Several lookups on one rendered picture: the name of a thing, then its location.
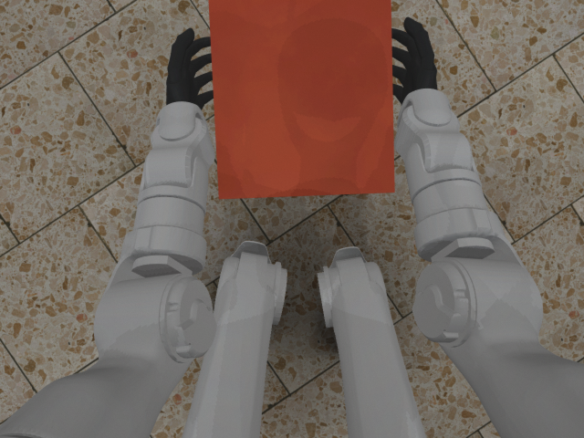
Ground robot left upper arm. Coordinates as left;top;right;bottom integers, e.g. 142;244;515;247
0;273;217;438

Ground left robot hand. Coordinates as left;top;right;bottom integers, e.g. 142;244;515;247
166;28;214;110

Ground right robot hand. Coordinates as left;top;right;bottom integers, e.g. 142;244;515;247
391;17;438;104

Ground robot right upper arm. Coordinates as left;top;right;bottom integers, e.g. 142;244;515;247
412;257;584;438

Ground robot left forearm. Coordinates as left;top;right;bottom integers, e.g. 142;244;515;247
94;101;215;346

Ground robot right thigh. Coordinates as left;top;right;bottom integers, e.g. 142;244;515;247
318;257;426;438

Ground carton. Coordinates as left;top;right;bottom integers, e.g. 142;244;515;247
208;0;395;199

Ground right robot shin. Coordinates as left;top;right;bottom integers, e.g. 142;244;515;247
330;246;388;301

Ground robot right forearm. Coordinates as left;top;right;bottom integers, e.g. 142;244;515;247
394;89;543;307

